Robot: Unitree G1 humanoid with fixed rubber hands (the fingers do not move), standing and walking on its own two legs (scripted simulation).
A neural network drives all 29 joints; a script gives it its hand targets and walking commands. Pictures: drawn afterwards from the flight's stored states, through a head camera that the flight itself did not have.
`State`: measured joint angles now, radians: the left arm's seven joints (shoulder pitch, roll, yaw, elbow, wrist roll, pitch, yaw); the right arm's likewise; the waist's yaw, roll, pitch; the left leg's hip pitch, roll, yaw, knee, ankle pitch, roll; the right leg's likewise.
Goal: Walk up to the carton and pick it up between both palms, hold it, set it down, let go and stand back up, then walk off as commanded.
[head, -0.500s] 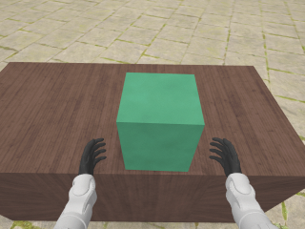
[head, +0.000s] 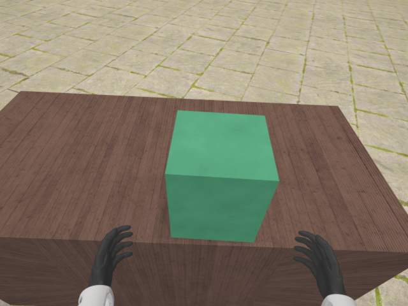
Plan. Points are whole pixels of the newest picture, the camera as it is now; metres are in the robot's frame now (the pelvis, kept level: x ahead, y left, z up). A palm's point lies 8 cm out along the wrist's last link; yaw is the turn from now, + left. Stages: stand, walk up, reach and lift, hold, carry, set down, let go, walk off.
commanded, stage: set down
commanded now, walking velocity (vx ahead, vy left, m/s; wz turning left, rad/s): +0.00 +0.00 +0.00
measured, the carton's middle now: (216, 178) +0.41 +0.00 +0.00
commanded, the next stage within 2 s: let go in 1.44 s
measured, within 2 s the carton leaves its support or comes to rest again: neither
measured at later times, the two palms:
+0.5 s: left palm (104, 278) +0.18 +0.21 -0.04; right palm (327, 291) +0.18 -0.21 -0.04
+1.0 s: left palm (95, 287) +0.17 +0.23 -0.06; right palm (321, 296) +0.18 -0.21 -0.06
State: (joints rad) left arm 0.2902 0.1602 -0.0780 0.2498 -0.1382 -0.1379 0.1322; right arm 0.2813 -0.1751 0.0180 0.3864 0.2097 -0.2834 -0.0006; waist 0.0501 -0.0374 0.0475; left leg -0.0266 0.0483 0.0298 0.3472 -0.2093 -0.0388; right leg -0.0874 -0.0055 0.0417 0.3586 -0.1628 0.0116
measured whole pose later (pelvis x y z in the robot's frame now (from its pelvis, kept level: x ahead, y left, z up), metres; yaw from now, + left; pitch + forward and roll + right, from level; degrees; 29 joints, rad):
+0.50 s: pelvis +0.02 +0.01 +0.00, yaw -1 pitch -5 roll +0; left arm 0.33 0.15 -0.07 0.29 -0.08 -0.04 0.11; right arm 0.33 -0.19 -0.02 0.41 0.14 -0.20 0.03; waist 0.04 -0.01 0.08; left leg 0.00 0.05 0.04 0.31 -0.22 -0.03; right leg -0.06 -0.01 0.05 0.30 -0.16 0.02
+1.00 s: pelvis +0.03 +0.01 +0.00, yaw +0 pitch -6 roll -1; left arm 0.31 0.17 -0.02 0.38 -0.03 0.02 0.06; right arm 0.31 -0.19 -0.01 0.54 0.07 -0.22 0.02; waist 0.05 0.00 0.09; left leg 0.03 0.05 0.03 0.31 -0.23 -0.03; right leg -0.01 -0.01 0.04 0.27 -0.16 0.02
